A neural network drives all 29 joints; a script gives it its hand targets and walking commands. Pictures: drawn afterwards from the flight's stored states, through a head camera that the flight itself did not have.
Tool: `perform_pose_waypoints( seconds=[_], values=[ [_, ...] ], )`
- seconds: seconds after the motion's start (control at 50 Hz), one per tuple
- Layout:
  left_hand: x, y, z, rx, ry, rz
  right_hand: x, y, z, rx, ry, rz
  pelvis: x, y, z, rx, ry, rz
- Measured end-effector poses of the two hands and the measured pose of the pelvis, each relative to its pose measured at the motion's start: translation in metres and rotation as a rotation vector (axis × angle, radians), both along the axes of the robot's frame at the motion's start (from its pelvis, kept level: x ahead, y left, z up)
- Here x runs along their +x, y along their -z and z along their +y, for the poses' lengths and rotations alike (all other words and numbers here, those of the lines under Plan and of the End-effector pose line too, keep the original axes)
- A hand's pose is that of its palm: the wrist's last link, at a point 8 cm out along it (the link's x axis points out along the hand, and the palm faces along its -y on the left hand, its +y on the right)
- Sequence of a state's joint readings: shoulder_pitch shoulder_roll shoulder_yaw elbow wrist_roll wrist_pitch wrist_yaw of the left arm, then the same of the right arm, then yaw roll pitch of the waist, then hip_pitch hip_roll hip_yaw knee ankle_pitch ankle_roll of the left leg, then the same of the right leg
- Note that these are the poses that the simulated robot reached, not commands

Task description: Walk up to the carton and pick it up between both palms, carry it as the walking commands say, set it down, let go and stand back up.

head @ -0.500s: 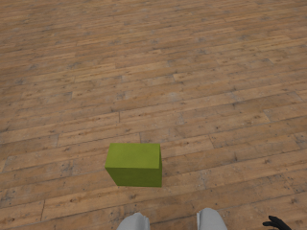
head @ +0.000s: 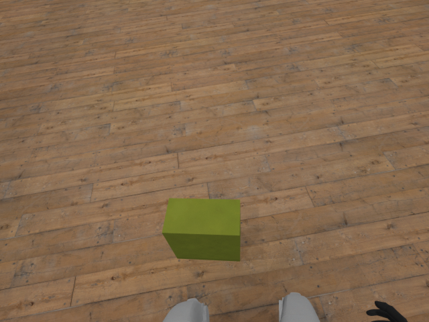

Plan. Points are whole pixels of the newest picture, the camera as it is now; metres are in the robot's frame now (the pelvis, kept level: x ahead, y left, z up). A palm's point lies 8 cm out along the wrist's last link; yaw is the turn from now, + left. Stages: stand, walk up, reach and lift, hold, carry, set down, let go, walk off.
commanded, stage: walk up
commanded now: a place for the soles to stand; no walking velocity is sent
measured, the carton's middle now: (206, 231) +0.53 +0.09 -0.56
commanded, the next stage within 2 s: none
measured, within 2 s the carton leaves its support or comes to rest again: neither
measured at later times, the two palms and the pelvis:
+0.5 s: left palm out of the picture +0.08 +0.36 -0.04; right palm out of the picture +0.12 -0.31 -0.10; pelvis +0.02 +0.00 +0.01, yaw -1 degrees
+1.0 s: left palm out of the picture +0.10 +0.38 -0.04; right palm out of the picture +0.12 -0.29 -0.10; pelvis +0.03 +0.03 +0.01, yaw -1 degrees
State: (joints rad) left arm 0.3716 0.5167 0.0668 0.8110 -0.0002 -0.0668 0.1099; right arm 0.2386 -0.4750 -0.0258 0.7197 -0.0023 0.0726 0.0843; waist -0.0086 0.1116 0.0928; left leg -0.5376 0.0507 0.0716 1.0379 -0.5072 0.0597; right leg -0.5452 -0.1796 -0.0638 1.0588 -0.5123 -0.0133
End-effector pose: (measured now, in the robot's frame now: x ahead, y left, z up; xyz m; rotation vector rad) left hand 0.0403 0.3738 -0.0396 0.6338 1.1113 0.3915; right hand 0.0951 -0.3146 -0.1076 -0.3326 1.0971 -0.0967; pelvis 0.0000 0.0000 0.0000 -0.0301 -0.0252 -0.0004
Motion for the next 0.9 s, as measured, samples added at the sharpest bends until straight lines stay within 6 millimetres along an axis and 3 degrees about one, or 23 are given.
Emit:
perform_pose_waypoints(
  seconds=[0.12, 0.2, 0.3, 0.42, 0.54, 0.64, 0.78, 0.9],
  values=[
    [0.034, 0.0, 0.002, -0.044, 0.009, -0.054, 0.003, -0.013, 0.013, -0.036, 0.011, 0.0, 0.004, -0.011, 0.016, 0.008, 0.001, 0.006],
    [0.041, 0.003, -0.001, -0.062, 0.012, -0.04, 0.009, -0.023, 0.007, -0.064, 0.011, -0.001, 0.011, -0.015, 0.014, 0.013, 0.003, 0.019],
    [0.049, 0.006, -0.016, -0.072, 0.012, -0.033, 0.016, -0.021, -0.004, -0.064, 0.012, 0.012, 0.02, -0.014, 0.004, 0.03, 0.004, 0.033],
    [0.042, 0.002, -0.027, -0.066, 0.007, -0.026, 0.024, -0.015, -0.009, -0.042, 0.012, 0.001, 0.024, -0.014, -0.004, 0.045, 0.005, 0.029],
    [0.044, -0.001, -0.007, -0.047, 0.018, -0.033, 0.021, -0.01, 0.008, -0.026, 0.013, -0.007, 0.022, -0.011, 0.012, 0.031, 0.01, 0.021],
    [0.06, 0.002, 0.003, -0.054, 0.018, -0.067, 0.019, -0.008, 0.021, -0.029, 0.017, -0.016, 0.02, -0.009, 0.025, 0.027, 0.012, 0.002],
    [0.067, 0.003, -0.006, -0.064, 0.028, -0.061, 0.021, -0.012, 0.011, -0.04, 0.02, -0.008, 0.025, -0.01, 0.016, 0.04, 0.015, 0.015],
    [0.054, 0.0, -0.011, -0.065, 0.019, -0.031, 0.028, -0.014, 0.007, -0.035, 0.022, -0.012, 0.029, -0.014, 0.013, 0.054, 0.016, 0.017]
  ],
)
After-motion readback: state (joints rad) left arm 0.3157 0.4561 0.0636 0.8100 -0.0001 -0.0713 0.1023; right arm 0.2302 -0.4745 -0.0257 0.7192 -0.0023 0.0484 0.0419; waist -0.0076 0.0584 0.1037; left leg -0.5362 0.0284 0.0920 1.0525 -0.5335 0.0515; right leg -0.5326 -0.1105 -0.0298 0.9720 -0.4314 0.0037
